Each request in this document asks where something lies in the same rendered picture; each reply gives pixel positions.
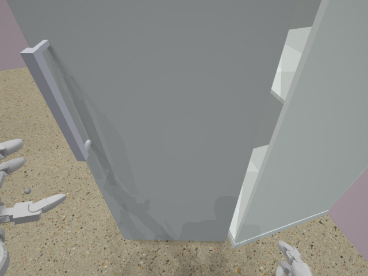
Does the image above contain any fridge door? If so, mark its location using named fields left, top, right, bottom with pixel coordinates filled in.
left=6, top=0, right=298, bottom=242

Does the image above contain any right robot hand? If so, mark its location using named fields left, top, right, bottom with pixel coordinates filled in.
left=275, top=240, right=313, bottom=276

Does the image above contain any handle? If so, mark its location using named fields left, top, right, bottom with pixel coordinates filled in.
left=20, top=40, right=91, bottom=162

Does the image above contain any left robot hand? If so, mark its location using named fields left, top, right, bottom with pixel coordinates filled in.
left=0, top=139, right=67, bottom=225

